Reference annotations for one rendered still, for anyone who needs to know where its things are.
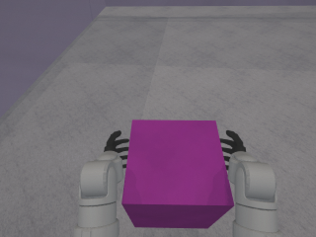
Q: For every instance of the robot left forearm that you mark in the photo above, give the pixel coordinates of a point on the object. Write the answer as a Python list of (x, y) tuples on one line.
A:
[(98, 195)]

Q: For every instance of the robot right forearm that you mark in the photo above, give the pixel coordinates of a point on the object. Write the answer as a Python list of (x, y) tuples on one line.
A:
[(255, 194)]

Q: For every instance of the right robot hand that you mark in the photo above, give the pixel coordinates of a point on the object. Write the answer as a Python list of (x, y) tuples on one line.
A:
[(237, 145)]

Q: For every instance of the left robot hand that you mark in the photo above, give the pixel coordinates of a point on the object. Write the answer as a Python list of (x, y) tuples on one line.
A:
[(112, 143)]

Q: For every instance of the carton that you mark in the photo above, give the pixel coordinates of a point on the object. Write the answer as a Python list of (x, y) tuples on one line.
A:
[(175, 174)]

